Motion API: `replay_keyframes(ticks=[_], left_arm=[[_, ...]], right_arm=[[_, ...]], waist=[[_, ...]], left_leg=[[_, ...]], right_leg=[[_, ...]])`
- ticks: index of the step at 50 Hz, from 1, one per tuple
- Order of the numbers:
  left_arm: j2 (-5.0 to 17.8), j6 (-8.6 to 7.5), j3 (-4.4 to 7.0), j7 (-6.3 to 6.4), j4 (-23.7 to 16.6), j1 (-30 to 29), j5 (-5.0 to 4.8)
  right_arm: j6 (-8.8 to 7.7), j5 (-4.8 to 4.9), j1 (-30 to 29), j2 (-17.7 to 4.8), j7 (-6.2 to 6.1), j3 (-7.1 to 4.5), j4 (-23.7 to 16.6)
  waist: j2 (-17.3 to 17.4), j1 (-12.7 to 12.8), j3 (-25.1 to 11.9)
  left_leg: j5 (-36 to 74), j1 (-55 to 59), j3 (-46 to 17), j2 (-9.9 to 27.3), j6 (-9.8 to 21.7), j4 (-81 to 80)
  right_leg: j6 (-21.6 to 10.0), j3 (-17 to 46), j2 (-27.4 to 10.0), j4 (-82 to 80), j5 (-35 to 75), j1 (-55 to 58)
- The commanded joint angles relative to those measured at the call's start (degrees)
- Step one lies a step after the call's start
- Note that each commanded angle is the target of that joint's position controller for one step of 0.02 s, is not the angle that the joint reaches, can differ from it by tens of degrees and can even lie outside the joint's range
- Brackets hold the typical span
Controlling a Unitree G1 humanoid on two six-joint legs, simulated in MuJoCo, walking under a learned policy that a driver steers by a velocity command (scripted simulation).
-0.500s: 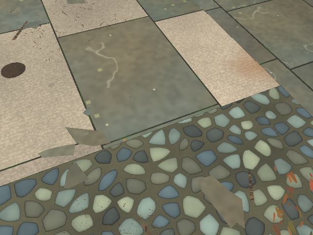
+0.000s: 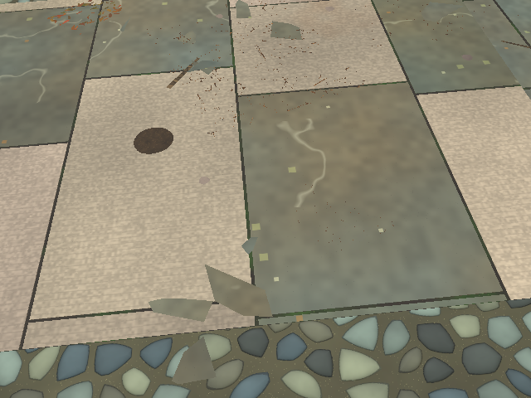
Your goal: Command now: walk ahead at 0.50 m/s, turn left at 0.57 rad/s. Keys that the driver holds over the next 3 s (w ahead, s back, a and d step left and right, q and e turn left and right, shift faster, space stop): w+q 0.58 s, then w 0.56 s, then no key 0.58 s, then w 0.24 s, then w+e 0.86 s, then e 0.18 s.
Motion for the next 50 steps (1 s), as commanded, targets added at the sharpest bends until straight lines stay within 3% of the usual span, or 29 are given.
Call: replay_keyframes(ticks=[1, 6, 10, 12, 13, 14, 15, 16, 17, 18, 19, 20, 21, 22, 25, 30, 32, 35, 37, 38, 39, 40, 41, 42, 43, 44, 45, 47, 50], left_arm=[[8.2, -1.10, 2.19, 0.25, -2.2, -1.6, -0.11], [10.6, -0.35, 2.69, 0.66, -0.1, -0.5, -0.47], [12.6, 0.71, 3.31, 0.70, 1.9, 2.1, -1.60], [14.2, 1.42, 3.81, 0.94, 2.1, 2.0, -2.08], [15.2, 1.82, 4.10, 1.17, 2.1, 1.9, -2.34], [15.2, 2.23, 4.04, 1.39, 1.9, 1.2, -2.57], [13.5, 2.10, 3.28, 1.67, 1.5, 2.0, -1.81], [5.2, 1.14, 0.62, 0.99, -1.7, 6.7, 1.12], [7.6, -0.99, 0.29, 0.23, -2.9, 3.6, -0.20], [11.4, -2.10, 1.36, -0.32, -4.5, -2.4, -2.58], [10.6, -2.77, 0.86, -0.25, -5.2, -4.1, -2.58], [10.3, -2.90, 0.91, 0.22, -4.5, -4.3, -1.14], [10.9, -2.43, 1.37, 0.39, -4.2, -3.4, -0.19], [10.9, -1.72, 1.51, 0.28, -4.0, -2.6, 0.08], [8.3, -0.28, 0.85, 0.39, -4.2, -3.6, 0.65], [5.4, -0.46, -0.56, -0.43, -6.4, -14.3, 0.12], [5.9, -0.88, -0.54, -1.01, -6.9, -16.5, -0.51], [7.7, -1.40, 0.13, -1.58, -7.5, -17.6, -0.61], [8.5, -1.68, 0.68, -1.59, -7.2, -15.2, -0.65], [9.2, -1.82, 1.28, -1.33, -6.2, -11.3, -0.42], [11.1, -2.10, 2.11, -1.03, -5.1, -5.0, 0.20], [15.5, -2.14, 3.21, -0.86, -4.3, 3.3, 0.85], [16.9, -1.24, 4.04, -1.57, -1.1, 8.6, -0.09], [11.8, -1.10, 2.67, -1.77, -1.4, 8.0, -1.59], [9.5, -0.76, 1.89, -1.53, -1.9, 4.4, -1.31], [8.6, -0.46, 1.31, -1.43, -2.4, 1.6, -0.57], [7.6, -0.32, 0.94, -1.31, -2.3, -0.2, -0.16], [6.5, -0.53, 0.47, -1.10, -2.1, -1.0, 0.13], [8.6, -0.74, 0.98, -0.75, -0.7, 0.5, -0.76]], right_arm=[[-0.22, -0.33, -2.1, -1.0, 0.44, -0.11, -5.6], [-0.97, -0.28, -9.6, 0.2, 2.05, 0.66, -7.4], [-0.92, -0.08, -14.7, -0.4, 3.22, 0.54, -10.1], [-0.65, -0.40, -13.5, -2.1, 3.46, -0.29, -10.7], [-0.38, -0.59, -10.2, -3.5, 3.36, -1.12, -10.2], [-0.16, -0.50, -2.4, -5.8, 3.02, -2.55, -8.3], [0.37, -0.25, 7.8, -9.4, 2.02, -4.50, -5.6], [0.33, 0.33, 8.1, -16.3, 1.09, -5.52, -5.4], [-0.72, -0.01, 9.5, -14.1, 1.42, -4.46, -7.7], [-1.57, -0.57, 8.1, -10.2, 1.71, -3.32, -6.9], [-2.04, -0.47, 5.5, -8.6, 1.64, -2.85, -6.6], [-2.17, -0.61, 1.5, -7.1, 1.52, -2.29, -7.0], [-2.28, -1.21, -1.2, -5.6, 1.36, -1.73, -7.8], [-2.27, -1.58, -2.5, -5.4, 1.19, -1.56, -8.2], [-2.59, -1.14, -1.9, -6.3, 0.30, -1.83, -7.0], [-1.95, -0.50, 1.9, -7.5, -0.94, -2.18, -4.5], [-1.99, -0.35, 4.4, -7.3, -0.89, -2.06, -3.0], [-1.84, -0.33, 6.5, -6.4, -0.80, -1.77, -1.3], [-1.43, -0.56, 6.3, -6.7, -0.73, -1.88, -0.7], [-1.28, -0.58, 5.8, -5.9, -0.66, -1.61, -0.7], [-1.34, -0.89, 5.6, -3.8, -0.54, -0.79, -1.1], [-1.69, -1.61, 9.5, -1.0, -0.65, 0.37, -1.9], [-2.32, 0.04, 14.7, 0.3, -0.72, 0.93, -1.9], [-2.47, 0.60, 10.1, -5.1, -0.82, -0.13, -1.5], [-2.46, 0.41, 3.4, -6.7, -0.82, -0.61, -2.8], [-2.50, -0.41, 0.2, -6.0, -0.78, -0.40, -3.6], [-2.73, -1.05, -0.9, -5.0, -0.57, -0.43, -4.0], [-2.76, -0.91, 0.6, -2.9, -0.21, -0.19, -3.4], [-2.64, -1.34, -2.1, -0.8, -0.14, 0.55, -4.2]], waist=[[-8.1, -0.4, 0.9], [-6.5, 2.0, 2.2], [-6.6, 2.9, 3.8], [-8.0, 1.0, 2.0], [-8.9, -1.3, -0.5], [-8.1, -6.0, -4.6], [-5.1, -10.6, -9.7], [11.5, -5.0, -13.4], [8.9, -7.5, -24.4], [4.1, -9.0, -17.2], [1.2, -7.1, -10.9], [-2.3, -4.4, -7.0], [-1.5, -2.2, -5.5], [-0.7, -0.9, -4.8], [-1.4, -0.3, -2.8], [0.5, -4.3, -0.4], [1.1, -5.7, -0.2], [2.0, -5.9, 0.4], [3.7, -4.3, 0.5], [3.8, -2.2, -1.0], [2.3, 0.8, -6.3], [-7.2, 2.2, -15.4], [-22.8, 1.4, -19.3], [-14.4, 3.2, -12.8], [-9.6, 3.6, -5.9], [-6.7, 2.5, -2.2], [-6.5, 1.1, -0.2], [-9.2, -0.7, -0.7], [-8.5, -0.5, 0.0]], left_leg=[[5.0, -9.2, -2.3, 3.5, -1.0, -4.3], [17.9, -5.7, 1.3, 2.6, 0.1, -19.7], [15.1, -4.4, 4.2, 1.2, 2.6, -26.3], [9.4, 0.5, 7.1, -1.7, 4.9, -27.7], [6.7, 5.7, 8.8, -4.0, 6.3, -28.1], [8.8, 16.6, 9.8, -6.5, 8.2, -31.2], [10.8, 33.7, 5.2, -5.6, 10.6, -32.6], [6.8, 53.5, -24.1, 10.0, 19.6, -35.1], [-4.1, 58.6, -46.4, 16.6, 25.7, -45.2], [-3.0, 54.5, -38.7, 14.7, 22.1, -47.0], [0.9, 46.3, -31.4, 12.2, 20.1, -47.1], [7.4, 37.9, -26.1, 9.9, 18.4, -47.3], [14.0, 31.8, -22.3, 8.3, 17.8, -48.2], [16.9, 28.0, -21.0, 7.5, 17.9, -49.4], [22.6, 20.8, -16.1, 5.7, 18.2, -51.0], [14.3, 16.7, -11.4, 1.5, 13.8, -50.5], [11.5, 18.3, -12.8, 2.9, 13.2, -49.9], [10.7, 24.3, -16.4, 5.6, 12.4, -46.0], [14.7, 26.9, -17.9, 6.5, 11.5, -43.1], [20.1, 27.1, -17.2, 4.9, 10.4, -39.4], [23.3, 25.1, -14.5, 2.0, 8.6, -30.1], [10.9, 13.6, -9.7, -3.3, 5.6, -12.7], [-15.4, -3.9, -5.0, -9.2, 2.0, 3.3], [-14.4, -10.6, -8.2, -6.1, 2.1, 8.7], [-9.2, -12.4, -6.4, -3.8, 2.3, 8.9], [-5.4, -11.0, -4.2, -1.7, 2.1, 6.8], [-2.5, -9.5, -3.6, 0.2, 2.0, 3.2], [0.1, -4.8, -2.4, 1.8, 1.5, -1.0], [3.3, -5.6, -0.5, 2.6, 0.2, -8.8]], right_leg=[[-9.9, 10.8, -16.5, -11.6, 12.1, 5.7], [-7.9, 1.0, -15.0, -11.8, 16.2, 7.2], [-6.2, -2.5, -16.9, -9.6, 20.7, 12.7], [-5.0, -4.8, -17.2, -3.6, 36.8, 15.1], [-4.4, -6.0, -16.9, 2.4, 46.3, 15.4], [-3.0, -7.7, -15.4, 12.9, 50.2, 12.8], [-0.9, -8.2, -13.4, 27.9, 40.8, 1.7], [2.9, -6.9, -3.7, 49.5, -12.3, -24.6], [3.1, 7.5, 0.9, 59.6, -23.7, -32.5], [2.0, 9.8, -2.4, 59.5, -18.2, -37.6], [1.2, 9.1, -4.7, 54.8, -13.2, -36.8], [1.5, 9.0, -6.5, 49.6, -10.2, -33.3], [1.8, 9.3, -7.7, 46.2, -8.3, -28.8], [2.3, 9.3, -7.9, 44.5, -7.4, -26.0], [4.7, 7.5, -7.0, 36.9, -3.8, -23.9], [5.7, 6.6, -3.2, 16.0, 15.4, -18.6], [5.2, 6.9, -2.7, 12.7, 18.4, -16.7], [3.1, 7.7, -2.8, 8.9, 14.1, -17.0], [1.1, 6.5, -2.3, 7.2, 8.8, -14.2], [-0.4, 5.2, -1.4, 5.2, 8.0, -8.8], [-3.1, 7.9, -4.7, 5.9, 9.1, 1.5], [-9.0, 21.0, -15.2, 8.1, 10.1, 19.4], [-16.3, 45.5, -23.5, -1.1, -7.9, 30.7], [-14.4, 47.3, -22.8, -4.5, -20.8, 27.2], [-12.0, 39.3, -20.7, -5.2, -18.7, 20.3], [-11.4, 33.1, -18.3, -6.2, -12.0, 13.8], [-11.3, 29.2, -16.3, -7.4, -6.8, 9.3], [-10.8, 23.7, -13.5, -9.5, 0.5, 5.5], [-12.2, 18.6, -13.5, -11.7, 8.9, 4.1]])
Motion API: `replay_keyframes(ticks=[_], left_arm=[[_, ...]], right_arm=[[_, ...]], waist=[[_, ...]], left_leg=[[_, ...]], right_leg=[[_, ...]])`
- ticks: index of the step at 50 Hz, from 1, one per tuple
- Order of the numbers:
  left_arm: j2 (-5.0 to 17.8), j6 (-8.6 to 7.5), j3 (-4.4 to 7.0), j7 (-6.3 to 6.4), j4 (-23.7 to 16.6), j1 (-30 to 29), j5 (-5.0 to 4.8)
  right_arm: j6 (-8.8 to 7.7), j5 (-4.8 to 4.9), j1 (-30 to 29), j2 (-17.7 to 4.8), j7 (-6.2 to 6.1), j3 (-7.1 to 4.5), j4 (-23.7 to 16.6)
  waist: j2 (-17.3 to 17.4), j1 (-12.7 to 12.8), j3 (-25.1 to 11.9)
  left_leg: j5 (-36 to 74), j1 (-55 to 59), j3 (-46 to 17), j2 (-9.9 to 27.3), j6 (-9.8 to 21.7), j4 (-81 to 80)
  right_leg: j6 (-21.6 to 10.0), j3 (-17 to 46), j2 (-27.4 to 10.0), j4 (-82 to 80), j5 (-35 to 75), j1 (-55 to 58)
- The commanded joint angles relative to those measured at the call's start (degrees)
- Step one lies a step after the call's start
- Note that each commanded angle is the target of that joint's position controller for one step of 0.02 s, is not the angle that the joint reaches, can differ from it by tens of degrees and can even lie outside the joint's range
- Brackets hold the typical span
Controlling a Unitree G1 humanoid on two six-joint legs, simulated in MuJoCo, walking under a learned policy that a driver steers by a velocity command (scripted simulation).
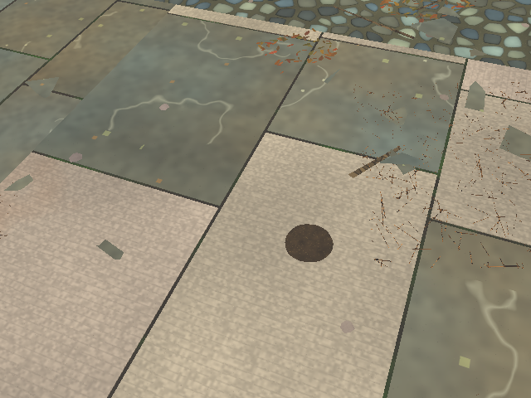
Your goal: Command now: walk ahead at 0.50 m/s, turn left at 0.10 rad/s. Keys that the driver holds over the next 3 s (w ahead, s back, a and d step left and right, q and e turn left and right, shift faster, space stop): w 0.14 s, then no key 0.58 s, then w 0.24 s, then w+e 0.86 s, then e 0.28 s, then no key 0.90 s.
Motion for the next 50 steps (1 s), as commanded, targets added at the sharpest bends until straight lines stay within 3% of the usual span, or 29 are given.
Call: replay_keyframes(ticks=[1, 5, 9, 11, 13, 14, 15, 16, 17, 18, 19, 20, 22, 25, 28, 30, 31, 32, 33, 35, 36, 38, 40, 42, 45, 47, 48, 49, 50], left_arm=[[9.2, -0.89, 2.09, 0.56, -3.1, -1.8, -0.52], [10.6, -0.16, 2.28, 0.89, -1.2, 0.9, -1.09], [10.9, 1.06, 2.23, 1.14, 1.2, 4.4, -1.28], [11.5, 1.87, 2.40, 1.53, 1.8, 4.3, -1.18], [11.6, 2.20, 2.30, 1.92, 1.3, 2.1, -1.24], [9.5, 1.91, 1.46, 2.03, 0.3, 2.3, -0.26], [4.0, 1.29, -0.51, 1.64, 0.1, 9.7, 1.17], [5.5, 1.20, -0.50, 1.25, 2.3, 13.3, 0.02], [10.3, 1.57, 0.96, 1.15, 1.9, 9.2, -1.38], [9.8, 2.16, 0.93, 1.52, 0.6, 4.0, -1.67], [8.8, 3.07, 0.92, 2.05, 0.4, 1.8, -0.95], [8.1, 4.20, 1.05, 2.56, 0.6, 2.1, -0.37], [5.6, 5.66, 0.58, 3.20, 1.7, 4.5, -0.06], [4.7, 6.17, 0.20, 3.63, 1.7, 2.5, 0.45], [5.4, 6.65, 0.53, 3.51, 1.6, -0.4, 0.58], [5.4, 6.58, 0.55, 3.39, 1.3, -2.0, 1.50], [6.5, 6.41, 0.57, 3.54, 0.5, -3.0, 1.84], [10.0, 6.29, 1.14, 3.86, -0.2, -4.2, 1.40], [10.6, 6.15, 1.65, 3.66, 1.1, -5.7, 0.78], [5.6, 5.22, 0.45, 3.19, 1.4, -6.9, 1.25], [5.3, 4.74, 0.27, 3.03, 1.6, -7.4, 1.17], [6.4, 4.24, 0.70, 3.18, 2.9, -5.1, 0.22], [7.2, 4.12, 1.01, 3.35, 3.3, -4.0, -0.31], [7.4, 3.27, 1.13, 3.32, 3.3, -2.8, -0.75], [9.2, 1.82, 1.87, 2.88, 4.1, -0.3, -1.48], [9.1, 1.51, 2.02, 2.58, 3.5, -2.3, -1.78], [8.4, 1.34, 1.87, 2.40, 2.3, -5.0, -1.85], [6.7, 0.93, 1.42, 2.14, 0.7, -8.1, -1.84], [4.5, 0.05, 0.88, 1.97, -0.8, -10.4, -1.21]], right_arm=[[-0.98, -0.46, -3.0, -2.1, 0.08, -0.30, -4.8], [-1.66, -0.10, -10.0, -1.0, 0.85, 0.37, -5.9], [-2.28, 0.13, -15.2, -1.6, 1.87, 0.18, -7.5], [-2.65, -0.28, -14.1, -2.8, 2.37, -0.36, -7.4], [-2.83, -1.25, -4.7, -5.5, 2.03, -1.72, -4.3], [-2.82, -1.99, 1.4, -8.9, 1.45, -2.56, -3.0], [-1.99, -3.32, 5.2, -12.0, 0.86, -2.77, -3.0], [-1.06, -1.77, 7.1, -8.7, 1.08, -2.04, -2.0], [-0.38, -0.94, 4.0, -7.2, 1.31, -1.54, -2.1], [-0.24, -0.68, -0.6, -5.6, 1.25, -0.97, -2.3], [-0.34, -0.88, -4.4, -3.7, 1.41, -0.22, -2.1], [-0.50, -1.30, -7.3, -2.9, 1.49, 0.03, -2.0], [-0.63, -2.33, -10.7, -3.6, 1.65, -0.30, -1.2], [-0.53, -2.23, -11.0, -4.0, 1.12, -0.43, 0.7], [0.34, -1.71, -10.8, -4.1, 0.63, -0.19, 2.6], [0.70, -1.42, -10.3, -2.3, 0.59, 0.65, 4.0], [0.75, -1.67, -8.3, -1.2, 0.62, 1.15, 5.2], [0.70, -2.15, -5.7, -1.6, 0.68, 1.01, 5.7], [1.10, -1.79, -4.4, -1.3, 0.25, 0.90, 6.1], [1.75, -1.56, -6.3, -2.7, -0.53, 0.55, 6.9], [2.08, -1.50, -5.8, -2.4, -0.78, 0.61, 7.6], [2.30, -1.17, -4.5, -3.1, -1.05, 0.23, 8.9], [1.95, -0.37, -4.8, -3.1, -0.95, -0.07, 9.3], [0.68, 0.10, -4.8, -2.2, -0.58, -0.09, 9.6], [-1.90, 0.35, -4.7, -0.8, 0.46, -0.10, 10.0], [-2.95, 0.62, -2.1, -1.2, 1.06, -0.33, 11.4], [-3.16, 0.69, 0.6, -2.3, 1.24, -0.73, 12.9], [-3.25, 0.95, 5.0, -5.1, 1.15, -1.74, 14.9], [-2.83, 1.14, 12.4, -9.8, 0.91, -3.36, 17.3]], waist=[[-7.0, -0.5, -0.1], [-6.6, 1.9, 0.9], [-6.7, 3.0, 2.3], [-7.6, 1.4, 0.5], [-7.1, -4.0, -5.4], [-3.7, -6.2, -11.4], [9.6, -4.6, -20.5], [11.9, -5.3, -28.6], [6.5, -5.7, -22.1], [3.6, -4.5, -14.9], [1.0, -2.9, -10.1], [2.0, -0.7, -8.3], [4.8, 1.6, -7.3], [4.9, 0.9, -8.5], [3.9, 0.3, -6.8], [2.5, 0.8, -3.7], [0.7, 0.3, -1.9], [-4.6, -2.3, -0.3], [-11.1, -3.8, 0.3], [-9.5, -2.7, 0.9], [-9.0, -2.8, 0.8], [-7.1, -2.1, -1.1], [-6.5, -1.6, 1.2], [-7.1, -1.2, 3.7], [-10.9, -1.4, 3.0], [-10.8, -3.4, 1.9], [-8.2, -4.8, 1.3], [-1.5, -6.5, 0.2], [8.8, -9.0, -2.5]], left_leg=[[6.0, -7.4, -0.7, 3.0, -1.2, -8.2], [17.7, -3.1, 1.2, 1.5, -1.6, -22.0], [19.8, -0.7, 1.8, -0.6, -0.5, -28.8], [18.2, 2.8, 1.7, -1.8, 1.2, -31.4], [23.5, 17.3, 3.4, -3.8, 3.7, -35.2], [40.8, 30.2, -1.0, 2.1, 6.2, -32.9], [60.2, 51.6, -18.9, 18.3, 15.8, -28.4], [57.2, 53.4, -27.6, 22.1, 20.2, -30.8], [49.2, 46.1, -22.4, 18.8, 17.9, -33.4], [43.7, 38.8, -17.3, 15.6, 15.5, -35.4], [40.8, 30.7, -13.6, 13.2, 14.2, -37.8], [37.7, 23.4, -11.0, 11.6, 13.0, -40.0], [35.5, 14.3, -6.6, 9.1, 12.9, -43.1], [28.9, 12.6, -4.6, 8.4, 12.9, -44.1], [8.5, 10.3, -5.4, 7.8, 11.2, -45.3], [-5.8, 7.4, -5.4, 5.2, 7.6, -45.0], [-10.2, 6.6, -5.0, 3.4, 4.9, -43.9], [-10.6, 6.5, -3.0, 0.2, 2.7, -41.2], [-5.7, 11.9, 1.0, -2.5, 1.2, -39.8], [0.3, 17.5, 1.4, -2.2, 1.0, -37.0], [2.4, 18.0, 1.0, -1.8, 1.4, -36.8], [-4.7, 17.0, 2.4, -3.1, 2.3, -35.2], [-13.8, 13.1, 2.6, -3.5, 3.5, -33.7], [-15.1, 9.7, 2.3, -3.3, 4.4, -31.7], [-7.4, 7.0, 4.1, -3.9, 4.8, -25.6], [-2.8, 10.5, 3.5, -3.4, 5.9, -27.3], [-0.4, 15.3, 1.9, -2.6, 6.7, -30.3], [4.6, 24.8, -3.9, 0.5, 7.9, -34.7], [11.5, 39.4, -15.8, 7.5, 11.0, -39.6]], right_leg=[[-10.4, 13.9, -15.2, -12.1, 9.5, 5.0], [-8.6, 8.0, -13.3, -12.4, 12.1, 4.5], [-7.1, 7.3, -14.8, -9.0, 18.9, 8.3], [-5.2, 7.1, -15.2, -4.2, 26.2, 11.3], [-2.4, 5.0, -12.0, 6.5, 36.0, 9.7], [0.2, 3.0, -8.8, 16.9, 27.1, 3.4], [4.7, 0.9, -1.9, 38.3, -8.0, -15.5], [5.7, 7.0, -0.6, 47.8, -29.9, -18.9], [5.8, 7.9, -3.3, 50.9, -28.4, -21.5], [6.0, 5.8, -5.4, 49.1, -25.2, -23.4], [6.6, 5.1, -7.2, 45.1, -22.2, -22.1], [6.9, 5.4, -8.8, 40.6, -19.3, -17.1], [7.8, 3.4, -7.9, 33.7, -15.2, -8.0], [7.4, 2.7, -7.5, 23.2, -8.4, -2.5], [6.0, 2.2, -6.9, 15.5, -1.3, 1.9], [4.3, 2.2, -6.6, 8.4, 2.0, 5.6], [3.2, 5.1, -9.1, 4.4, 4.6, 6.2], [1.5, 7.2, -11.9, 3.6, 5.8, 4.7], [0.3, 6.7, -10.4, 2.2, -7.9, -3.2], [2.2, 5.9, -8.7, 0.0, -11.1, -7.6], [3.1, 5.3, -8.2, 0.6, -6.9, -6.6], [2.4, 4.2, -7.0, 2.4, -12.7, -4.2], [0.1, 5.6, -7.5, 2.4, -22.4, -5.2], [-2.3, 9.2, -9.6, 1.1, -26.0, -5.2], [-6.4, 19.0, -16.1, -1.9, -21.6, -0.1], [-6.9, 20.1, -17.4, -0.2, -10.4, 0.5], [-5.3, 15.7, -14.7, 3.6, -4.0, -1.9], [-2.3, 8.1, -9.1, 12.2, 2.7, -8.9], [1.8, -0.5, -2.5, 27.6, 3.5, -21.5]])
Over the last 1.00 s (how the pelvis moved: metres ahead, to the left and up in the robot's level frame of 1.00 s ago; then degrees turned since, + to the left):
0.54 0.12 0.00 27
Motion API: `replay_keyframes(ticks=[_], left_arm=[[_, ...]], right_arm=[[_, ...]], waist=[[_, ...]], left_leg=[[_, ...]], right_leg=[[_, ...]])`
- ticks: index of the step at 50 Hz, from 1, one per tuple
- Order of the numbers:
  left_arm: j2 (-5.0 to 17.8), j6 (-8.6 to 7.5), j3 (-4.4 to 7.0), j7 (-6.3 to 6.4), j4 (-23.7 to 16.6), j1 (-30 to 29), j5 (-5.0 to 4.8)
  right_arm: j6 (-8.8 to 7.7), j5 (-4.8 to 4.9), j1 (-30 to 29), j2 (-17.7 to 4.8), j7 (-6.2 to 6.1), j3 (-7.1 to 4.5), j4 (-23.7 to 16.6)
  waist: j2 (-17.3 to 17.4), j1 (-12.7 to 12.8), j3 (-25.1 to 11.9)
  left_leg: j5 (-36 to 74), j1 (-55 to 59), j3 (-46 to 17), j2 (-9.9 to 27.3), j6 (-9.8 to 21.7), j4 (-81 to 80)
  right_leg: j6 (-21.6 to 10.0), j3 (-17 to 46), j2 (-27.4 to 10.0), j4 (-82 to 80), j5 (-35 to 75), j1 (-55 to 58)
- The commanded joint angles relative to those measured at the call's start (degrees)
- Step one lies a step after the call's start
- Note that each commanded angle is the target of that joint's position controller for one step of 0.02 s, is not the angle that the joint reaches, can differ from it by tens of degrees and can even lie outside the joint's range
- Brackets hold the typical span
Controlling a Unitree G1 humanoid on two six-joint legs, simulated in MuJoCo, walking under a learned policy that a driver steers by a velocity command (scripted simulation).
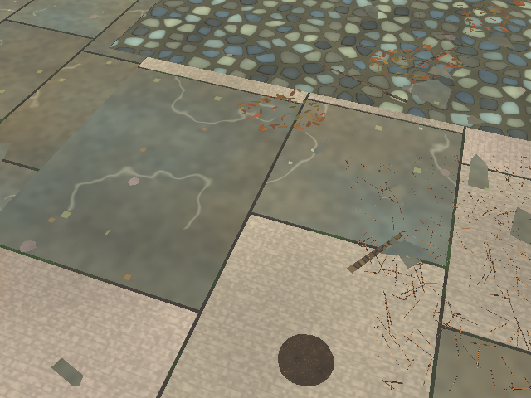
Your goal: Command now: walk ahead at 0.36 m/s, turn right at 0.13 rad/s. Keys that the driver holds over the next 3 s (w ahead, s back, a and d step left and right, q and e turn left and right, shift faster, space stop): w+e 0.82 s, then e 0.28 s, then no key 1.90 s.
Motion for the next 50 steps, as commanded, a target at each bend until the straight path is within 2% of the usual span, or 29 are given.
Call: replay_keyframes(ticks=[1, 2, 3, 5, 6, 9, 12, 14, 16, 18, 19, 20, 21, 22, 23, 24, 25, 27, 30, 35, 40, 43, 44, 45, 46, 47, 48, 49, 50], left_arm=[[5.3, -3.01, 0.99, -0.28, -8.1, -11.3, 0.23], [6.2, -3.14, 1.47, -0.43, -7.7, -10.8, -1.21], [5.1, -2.94, 1.24, -0.88, -7.2, -10.1, -2.19], [4.2, -2.50, 1.36, -1.42, -7.6, -11.7, -1.67], [3.6, -2.22, 1.35, -1.80, -7.8, -11.6, -1.34], [0.8, -1.38, 0.26, -2.87, -10.0, -15.4, -0.32], [0.5, -0.90, -0.34, -3.37, -13.0, -20.5, 0.07], [2.4, -0.52, 0.25, -3.77, -14.3, -20.8, -0.06], [4.6, -0.20, 1.37, -4.18, -14.5, -18.0, 0.10], [8.4, 0.44, 3.88, -4.19, -11.4, -5.3, -0.10], [11.6, 1.13, 5.66, -3.22, -9.4, 3.5, -0.27], [17.0, 1.12, 6.33, -2.46, -9.5, 4.4, -0.48], [13.5, 0.56, 5.07, -2.41, -10.6, 5.1, -0.06], [11.2, -0.34, 4.30, -2.32, -10.4, 2.1, 0.69], [9.8, -1.08, 3.88, -2.40, -11.1, -1.9, 0.78], [8.6, -1.51, 3.47, -2.59, -12.1, -5.7, 1.02], [7.8, -1.80, 3.11, -2.55, -12.9, -8.1, 1.65], [7.7, -1.89, 2.97, -2.33, -13.4, -8.9, 1.36], [9.6, -1.96, 3.43, -1.14, -12.8, -5.4, 1.00], [10.7, -1.14, 3.80, 0.06, -11.3, -0.1, 0.25], [10.0, -0.14, 3.74, 0.36, -9.9, 3.6, -0.11], [9.8, 0.92, 3.80, 0.78, -10.5, 2.4, 0.23], [8.0, 1.02, 3.18, 0.75, -11.4, 1.5, 0.40], [5.0, 0.88, 2.08, 0.82, -13.3, 1.4, 1.45], [2.8, 0.60, 1.31, 0.67, -14.1, 11.9, 0.06], [9.7, 0.91, 2.57, 0.98, -12.5, 12.1, -0.35], [12.5, 1.63, 3.53, 1.16, -13.6, 5.3, -0.26], [12.4, 2.44, 3.82, 1.45, -14.3, 2.1, 0.07], [11.8, 3.11, 4.10, 1.57, -15.1, 0.7, 0.59]], right_arm=[[-0.59, -0.31, 17.0, -11.6, -0.09, -3.25, 2.9], [-0.76, -1.36, 16.2, -8.2, -0.20, -2.07, 2.8], [-0.92, -1.65, 14.2, -6.5, -0.41, -1.52, 2.0], [-0.78, -1.23, 10.4, -4.3, -0.53, -0.53, 1.6], [-0.46, -1.57, 8.9, -3.6, -0.67, -0.14, 1.2], [-0.28, -2.09, 4.6, -5.9, -1.66, -0.19, 0.0], [-0.62, -1.19, 7.5, -9.2, -2.30, -0.86, 1.2], [-0.45, -0.57, 7.6, -9.8, -2.31, -1.20, 1.6], [0.21, -0.43, 6.6, -10.8, -2.53, -1.68, 1.1], [1.46, -0.79, 5.3, -11.3, -2.96, -1.96, -0.1], [1.41, -1.28, 5.4, -10.8, -3.09, -1.69, -1.1], [0.19, -2.72, 11.3, -1.8, -1.83, 0.97, -3.7], [-2.43, -0.94, 6.8, -5.0, -0.67, 0.54, -4.8], [-3.86, 1.45, 0.4, -9.0, -0.25, -0.74, -7.3], [-4.51, 1.39, -1.4, -9.0, -0.57, -0.58, -8.3], [-4.41, 0.22, -1.3, -8.6, -1.15, -0.89, -7.7], [-3.62, -0.53, 0.5, -8.8, -1.44, -1.34, -7.4], [-1.93, -1.31, 1.5, -7.9, -1.55, -1.59, -7.9], [-0.75, -2.49, -4.6, -6.7, -2.18, -1.47, -10.6], [-1.56, -1.94, -15.1, -4.9, -1.53, -0.71, -14.2], [-2.68, -0.82, -20.1, -6.6, -0.16, -0.80, -17.0], [-3.60, -1.26, -14.3, -9.0, -0.12, -1.85, -16.1], [-3.92, -2.16, -8.7, -10.9, -0.52, -2.59, -15.3], [-3.82, -3.26, 0.1, -15.0, -1.02, -3.54, -14.8], [-2.44, -3.01, 3.3, -16.9, -0.77, -4.10, -13.0], [-1.51, -1.49, 1.6, -11.3, -0.56, -2.96, -14.4], [-0.81, -1.49, -1.1, -7.7, -0.92, -1.91, -15.7], [-0.07, -1.94, -4.6, -6.8, -1.06, -1.36, -16.1], [0.44, -2.03, -6.6, -6.2, -1.12, -1.15, -15.8]], waist=[[17.0, -9.1, -0.6], [9.4, -7.6, 1.8], [6.7, -6.0, 2.6], [5.9, -4.2, 5.4], [7.1, -3.5, 5.6], [6.3, -2.9, 6.8], [6.4, -4.1, 7.3], [6.6, -2.8, 7.1], [7.8, 0.1, 4.0], [7.5, 7.1, -3.2], [3.9, 11.0, -6.9], [-12.5, 4.9, -12.9], [-8.4, 7.2, -19.1], [-6.3, 7.2, -9.1], [-0.8, 4.5, -4.1], [2.5, 1.9, -1.2], [1.4, -0.5, -0.9], [0.3, -2.1, -0.1], [0.0, -0.7, 2.3], [-1.7, 3.3, 2.4], [-2.5, 4.8, 2.0], [-6.0, 1.2, 0.0], [-5.6, -1.7, -4.6], [1.5, -4.7, -14.2], [20.7, -0.3, -22.1], [14.1, -1.2, -19.6], [9.4, -2.9, -12.5], [5.5, -1.9, -8.0], [5.4, -0.6, -4.5]], left_leg=[[26.4, 28.3, -32.1, 21.5, 13.4, -16.8], [29.5, 28.5, -30.7, 23.7, 13.9, -15.0], [29.6, 28.8, -25.7, 22.8, 12.5, -15.2], [30.2, 25.7, -15.9, 19.9, 7.9, -18.4], [30.3, 22.4, -12.0, 18.0, 6.5, -20.2], [29.2, 10.7, -1.9, 13.7, 5.4, -25.0], [29.7, 8.4, 1.8, 14.7, 5.4, -27.4], [38.6, 12.5, 3.7, 16.3, 4.6, -24.8], [56.9, 16.6, 6.0, 17.3, 3.3, -17.3], [65.5, 13.7, 7.9, 15.9, 1.5, 0.6], [53.9, 1.9, 7.8, 13.6, -0.3, 15.8], [0.3, -21.5, 5.9, 2.1, -3.5, 40.4], [-10.1, -28.1, -7.3, -0.5, -2.4, 49.0], [-4.9, -33.3, -8.4, 2.7, -0.7, 48.3], [0.5, -31.3, -8.1, 5.5, 0.2, 43.2], [2.9, -27.6, -7.9, 7.2, -0.1, 38.2], [4.6, -23.1, -8.6, 8.7, -0.5, 35.1], [5.7, -19.9, -7.8, 9.4, -2.1, 30.2], [13.6, -22.1, -6.4, 8.5, -5.1, 20.4], [28.2, -18.9, -6.3, 4.7, -6.4, 1.9], [24.3, -17.4, -7.9, 2.7, -5.3, -6.3], [18.9, -8.7, -6.2, 1.0, -2.7, -10.7], [23.1, 1.5, -7.3, 4.0, -0.2, -11.5], [35.6, 18.2, -16.5, 15.3, 4.2, -7.3], [39.9, 36.0, -38.8, 28.8, 14.9, -7.7], [32.8, 32.4, -39.8, 28.5, 13.2, -9.1], [34.6, 25.5, -29.7, 25.2, 10.7, -9.6], [39.0, 17.8, -22.6, 22.3, 9.4, -10.6], [41.1, 11.5, -18.2, 20.0, 9.0, -11.7]], right_leg=[[-0.8, -1.3, 4.9, 24.1, -7.1, -32.6], [-2.3, 5.1, 3.2, 31.9, -10.5, -37.9], [-3.7, 7.2, 1.6, 34.3, -6.9, -41.1], [-4.9, 6.5, -1.3, 28.8, 2.2, -42.1], [-4.4, 4.9, -1.6, 25.6, 5.8, -38.7], [-2.1, -1.6, -0.8, 12.1, 16.6, -27.3], [-2.5, -5.5, 0.2, 2.0, 21.6, -19.4], [-4.5, -5.7, 0.8, -0.8, 20.8, -18.3], [-7.1, -7.7, 3.3, -0.8, 17.7, -14.0], [-10.1, -8.9, 6.9, -2.1, 16.3, 2.2], [-12.3, -2.1, 4.5, -3.4, 14.2, 17.4], [-22.9, 30.1, -12.0, -9.7, 2.0, 35.3], [-25.7, 48.1, -16.7, -21.2, -8.9, 36.7], [-21.9, 40.8, -14.9, -23.6, -6.9, 29.8], [-19.8, 33.2, -12.5, -24.1, -1.1, 20.6], [-18.4, 27.6, -10.0, -24.7, 5.8, 12.5], [-17.5, 23.6, -7.9, -25.4, 10.0, 7.1], [-17.4, 20.0, -6.2, -26.9, 12.9, 1.0], [-17.4, 16.6, -4.5, -28.3, 12.9, -3.8], [-13.6, 14.6, -2.0, -25.7, 13.0, -3.6], [-13.0, 20.7, -4.0, -19.1, 11.2, 4.7], [-10.6, 23.1, -2.7, -10.3, 23.3, 7.3], [-8.1, 20.5, 0.6, -1.9, 27.4, 5.2], [-4.9, 14.9, 4.6, 14.8, 16.3, -3.4], [-1.3, 9.0, 11.8, 30.3, -18.0, -22.7], [0.0, 10.2, 5.8, 37.2, -15.5, -27.2], [1.1, 8.3, 4.4, 39.2, -11.4, -28.7], [2.1, 6.1, 2.6, 38.1, -8.3, -27.3], [2.5, 5.2, 1.0, 35.9, -6.3, -26.0]])
Over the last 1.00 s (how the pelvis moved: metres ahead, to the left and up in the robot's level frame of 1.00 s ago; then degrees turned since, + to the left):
0.33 0.05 -0.02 -1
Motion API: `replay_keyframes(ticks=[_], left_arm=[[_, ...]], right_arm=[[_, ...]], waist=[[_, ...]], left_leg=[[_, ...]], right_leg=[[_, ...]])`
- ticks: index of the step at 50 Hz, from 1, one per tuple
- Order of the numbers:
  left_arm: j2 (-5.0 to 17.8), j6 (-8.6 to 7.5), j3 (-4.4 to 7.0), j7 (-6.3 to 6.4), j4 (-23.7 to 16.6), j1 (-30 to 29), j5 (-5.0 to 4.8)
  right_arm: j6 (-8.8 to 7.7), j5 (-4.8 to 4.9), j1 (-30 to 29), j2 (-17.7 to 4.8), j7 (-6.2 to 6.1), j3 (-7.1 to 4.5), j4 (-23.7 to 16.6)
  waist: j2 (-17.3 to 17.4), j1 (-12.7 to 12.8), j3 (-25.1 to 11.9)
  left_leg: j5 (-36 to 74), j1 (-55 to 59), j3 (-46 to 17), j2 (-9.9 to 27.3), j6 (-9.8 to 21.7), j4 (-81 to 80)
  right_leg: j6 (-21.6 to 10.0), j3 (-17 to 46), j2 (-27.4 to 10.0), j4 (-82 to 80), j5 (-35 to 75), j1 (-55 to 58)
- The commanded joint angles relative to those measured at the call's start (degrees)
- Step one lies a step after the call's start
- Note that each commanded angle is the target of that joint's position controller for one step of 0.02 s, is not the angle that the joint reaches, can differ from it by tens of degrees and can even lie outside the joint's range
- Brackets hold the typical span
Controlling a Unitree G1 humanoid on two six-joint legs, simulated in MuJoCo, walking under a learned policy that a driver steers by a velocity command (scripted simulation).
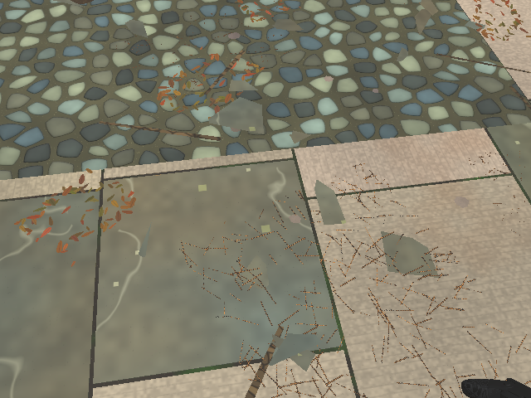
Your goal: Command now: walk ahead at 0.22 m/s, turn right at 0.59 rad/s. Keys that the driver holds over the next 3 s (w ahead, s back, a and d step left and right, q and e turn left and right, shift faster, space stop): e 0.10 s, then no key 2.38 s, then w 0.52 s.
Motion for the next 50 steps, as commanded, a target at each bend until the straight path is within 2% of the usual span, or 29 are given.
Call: replay_keyframes(ticks=[1, 3, 5, 8, 12, 14, 15, 16, 17, 18, 19, 20, 21, 23, 24, 26, 29, 30, 31, 32, 33, 34, 35, 36, 38, 40, 46, 50], left_arm=[[7.0, 1.19, 2.54, 0.42, -5.4, 0.4, 0.03], [3.7, 1.99, 1.80, 0.32, -6.6, 0.3, -0.38], [3.2, 2.19, 1.57, 0.13, -8.2, -1.8, 0.05], [2.5, 1.92, 1.05, -0.67, -9.2, -4.1, 0.62], [3.3, 1.99, 1.00, -1.69, -10.9, -8.9, 0.88], [3.8, 2.01, 1.20, -2.04, -11.4, -9.6, 0.93], [3.9, 1.81, 1.32, -2.16, -10.9, -8.6, 1.00], [5.2, 1.62, 1.76, -1.94, -10.4, -7.6, 1.21], [8.9, 1.60, 2.60, -1.25, -10.7, -6.0, 1.51], [11.7, 2.00, 2.41, -0.42, -12.3, -7.1, 2.53], [6.7, 1.41, 1.06, -0.78, -11.3, -5.9, 3.11], [5.9, 0.66, 0.65, -1.25, -10.4, -7.2, 2.94], [5.9, 0.13, 0.69, -1.39, -9.8, -9.5, 2.56], [6.5, -0.16, 0.76, -1.34, -9.5, -13.5, 1.98], [6.1, -0.11, 0.69, -1.27, -9.1, -14.5, 2.15], [4.9, -0.05, 0.48, -1.23, -8.2, -15.4, 2.25], [4.0, 0.14, 0.16, -1.13, -6.3, -15.4, 2.10], [3.5, 0.24, -0.08, -1.14, -5.8, -16.0, 1.81], [2.6, 0.21, -0.42, -1.28, -4.8, -15.3, 1.46], [1.6, -0.07, -0.74, -1.41, -3.7, -13.3, 1.74], [1.8, -0.22, -0.62, -1.68, -3.2, -11.2, 2.49], [0.8, -0.03, -0.79, -1.50, -2.9, -11.5, 2.78], [2.6, 0.18, -0.40, -1.16, -2.4, -13.8, 2.62], [2.9, 0.34, -0.07, -0.75, -2.1, -14.5, 2.26], [2.9, 0.72, 0.10, -0.27, -0.8, -13.5, 2.21], [2.4, 0.47, 0.17, -0.26, 0.7, -12.8, 2.06], [2.3, 0.06, 0.41, -0.15, 5.3, -11.5, 1.62], [2.6, 0.12, 0.42, 0.17, 8.2, -10.6, 1.48]], right_arm=[[1.25, -0.43, 3.3, -6.5, -0.53, -1.71, -1.8], [1.29, -0.55, 2.2, -7.5, -0.60, -2.23, -1.0], [1.57, -0.19, 2.2, -9.1, -1.00, -2.90, -0.4], [2.46, 0.57, 1.5, -10.1, -1.24, -3.11, 0.3], [3.26, 1.67, 2.9, -11.6, -0.50, -3.32, 2.1], [3.61, 2.43, 3.2, -12.4, -0.29, -3.35, 3.0], [3.74, 2.91, 2.8, -12.2, -0.31, -3.15, 3.3], [3.66, 2.90, 5.0, -10.5, -0.21, -2.54, 4.4], [3.28, 1.16, 7.7, -7.5, 0.08, -1.40, 4.9], [2.94, -1.41, 10.7, -4.3, 0.85, 0.14, 4.0], [3.49, -0.30, 7.1, -6.6, 0.51, -0.45, 3.6], [4.12, 1.05, 5.1, -9.2, 0.23, -1.22, 3.4], [4.72, 1.34, 5.3, -9.1, -0.20, -1.46, 4.0], [5.91, 0.77, 7.2, -9.4, -1.01, -1.84, 5.5], [6.15, 0.84, 8.0, -8.6, -1.15, -1.67, 5.9], [6.31, 1.02, 8.2, -6.8, -1.35, -1.09, 6.4], [6.40, 1.01, 7.5, -6.1, -1.29, -0.74, 6.6], [6.33, 0.79, 8.4, -5.7, -1.10, -0.61, 7.1], [6.19, 0.12, 8.9, -5.6, -0.87, -0.41, 7.4], [6.07, -0.82, 8.8, -7.5, -0.82, -0.58, 7.3], [6.11, -0.56, 7.8, -11.2, -1.03, -1.21, 6.9], [5.99, -0.02, 5.4, -10.1, -0.83, -1.16, 7.7], [5.56, -0.26, 3.9, -7.6, -0.60, -0.49, 7.0], [5.07, -0.57, 4.0, -7.0, -0.70, -0.27, 7.6], [4.07, -0.20, 5.0, -7.0, -0.82, -0.09, 8.6], [3.77, 0.09, 6.7, -6.7, -1.13, 0.07, 9.8], [4.34, 0.22, 7.3, -6.2, -1.63, 0.39, 11.5], [4.55, 0.33, 7.5, -5.9, -1.64, 0.52, 12.6]], waist=[[7.1, -2.1, -5.9], [9.8, -1.6, -4.6], [9.0, -1.9, -6.0], [7.4, -2.3, -8.2], [7.7, -3.8, -6.9], [8.1, -3.3, -6.3], [7.9, -2.2, -6.3], [6.4, -2.0, -6.8], [-0.3, -2.5, -10.2], [-13.0, -4.8, -13.5], [-10.4, -1.2, -15.7], [-7.5, -1.4, -12.3], [-6.6, -2.4, -10.7], [-6.0, -4.1, -8.6], [-5.9, -4.8, -8.4], [-6.1, -4.5, -8.6], [-6.5, -4.0, -8.7], [-6.1, -4.9, -8.4], [-4.9, -5.6, -7.7], [-2.3, -4.6, -7.1], [4.0, -1.6, -5.2], [9.6, -0.7, -3.4], [7.9, -2.1, -1.2], [7.2, -2.4, -1.2], [5.8, -2.7, -1.1], [4.3, -3.3, -2.0], [1.7, -3.8, -2.4], [1.2, -3.7, -2.3]], left_leg=[[26.8, 15.9, -12.4, 16.9, 10.5, -8.3], [27.7, 12.0, -7.3, 15.4, 11.8, -11.7], [29.6, 13.6, -5.5, 17.2, 13.2, -12.8], [28.1, 13.5, -1.7, 16.8, 13.2, -13.2], [22.6, 14.6, -0.3, 16.8, 12.1, -11.6], [19.6, 15.9, -1.1, 17.1, 10.8, -8.7], [16.9, 15.1, -0.7, 16.2, 9.3, -6.2], [13.4, 12.7, 0.3, 14.2, 6.7, -2.8], [3.9, 7.9, 4.0, 10.3, 2.3, 4.4], [-24.4, -3.5, 6.2, 4.5, -2.7, 15.9], [-31.0, -5.2, 0.3, 4.3, -4.5, 23.0], [-29.6, -6.0, -1.2, 5.0, -4.7, 26.6], [-27.4, -6.5, -1.8, 5.5, -4.8, 26.7], [-22.6, -2.8, -2.0, 5.5, -5.7, 25.6], [-20.7, -0.3, -1.4, 5.0, -5.9, 24.0], [-17.5, 3.1, -0.5, 4.5, -5.9, 18.1], [-11.3, 7.5, -0.1, 4.0, -5.0, 8.5], [-6.8, 10.5, 0.5, 3.5, -4.3, 2.9], [0.2, 14.1, 0.4, 3.4, -3.2, -4.0], [5.9, 16.8, -3.1, 6.2, -1.7, -5.4], [6.3, 14.7, -5.2, 9.4, 0.6, -4.9], [-7.9, 6.2, -5.9, 9.1, 2.8, -7.1], [-13.5, 2.8, -5.5, 7.7, 2.2, -8.9], [-13.9, 2.3, -4.9, 7.2, 1.0, -9.2], [-9.7, 4.3, -3.9, 6.2, -0.2, -8.3], [-6.9, 6.6, -3.1, 5.6, -0.4, -7.0], [-3.3, 9.0, -2.4, 4.7, 0.2, -6.2], [-1.6, 9.6, -1.9, 4.2, 0.3, -6.2]], right_leg=[[2.2, -1.2, -7.4, 3.8, 3.7, -13.3], [2.9, -3.9, -7.5, -1.2, 6.4, -11.4], [3.1, -4.2, -8.4, -6.2, 10.2, -11.4], [2.2, -4.9, -8.4, -15.4, 16.8, -5.8], [0.5, -6.6, -6.9, -25.5, 18.0, -1.3], [-0.9, -7.3, -6.0, -32.4, 18.1, 1.4], [-2.1, -8.3, -5.0, -38.6, 22.2, 5.4], [-3.7, -7.5, -4.9, -44.0, 28.3, 11.5], [-6.0, 0.3, -12.0, -44.7, 46.6, 20.7], [-14.5, 14.0, -24.7, -41.8, 64.2, 29.5], [-20.5, 16.1, -26.7, -43.9, 57.5, 25.1], [-19.2, 12.7, -23.4, -45.0, 53.1, 22.1], [-16.8, 9.8, -20.9, -45.2, 50.1, 20.3], [-14.8, 6.2, -18.8, -46.0, 49.0, 14.5], [-14.5, 4.6, -17.6, -46.2, 48.4, 12.2], [-14.2, 2.8, -16.2, -46.2, 45.7, 11.2], [-13.8, 3.7, -16.2, -45.9, 39.0, 11.1], [-12.7, 3.3, -15.4, -45.4, 34.5, 10.0], [-10.4, 2.8, -13.8, -45.4, 27.9, 8.4], [-7.2, 1.9, -11.6, -44.5, 20.9, 6.4], [-4.8, -1.0, -8.0, -43.0, 14.3, 5.5], [-2.6, -4.3, -5.5, -43.0, 14.4, 10.2], [-2.1, -4.1, -5.6, -41.8, 16.7, 12.6], [-2.4, -4.0, -5.9, -41.2, 18.5, 13.5], [-2.9, -3.3, -6.5, -41.5, 22.0, 13.0], [-3.0, -3.3, -6.7, -41.7, 24.0, 12.8], [-2.2, -3.8, -6.6, -41.9, 27.3, 12.9], [-2.0, -4.0, -6.7, -42.0, 28.5, 13.5]])
Over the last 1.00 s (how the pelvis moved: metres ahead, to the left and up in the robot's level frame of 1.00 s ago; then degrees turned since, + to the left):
0.49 -0.10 0.00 -31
